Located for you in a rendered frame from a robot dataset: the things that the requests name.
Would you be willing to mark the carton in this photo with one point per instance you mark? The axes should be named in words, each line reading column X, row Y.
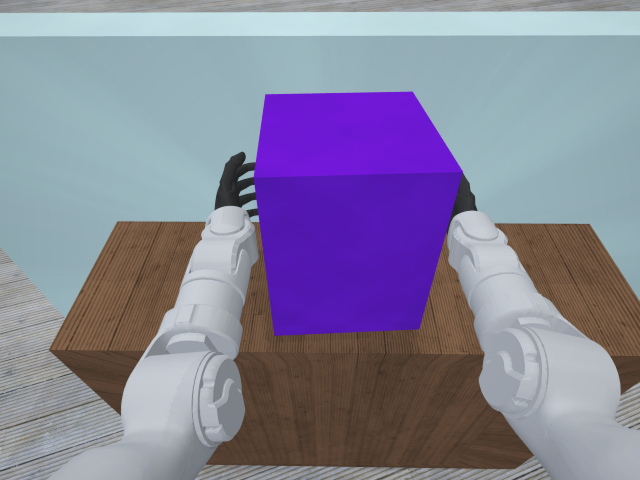
column 354, row 193

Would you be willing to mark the robot right forearm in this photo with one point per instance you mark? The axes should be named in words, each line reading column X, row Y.
column 497, row 288

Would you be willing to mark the robot left forearm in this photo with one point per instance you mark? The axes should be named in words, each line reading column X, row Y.
column 207, row 312

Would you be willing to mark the right robot hand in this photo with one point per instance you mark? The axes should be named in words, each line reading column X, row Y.
column 465, row 200

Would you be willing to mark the pedestal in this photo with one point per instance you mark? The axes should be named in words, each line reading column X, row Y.
column 400, row 398

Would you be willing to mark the left robot upper arm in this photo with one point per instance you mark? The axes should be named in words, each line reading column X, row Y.
column 177, row 409

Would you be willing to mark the left robot hand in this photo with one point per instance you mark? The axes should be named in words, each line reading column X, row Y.
column 230, row 187

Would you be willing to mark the right robot upper arm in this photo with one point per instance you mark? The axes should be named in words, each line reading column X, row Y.
column 560, row 394

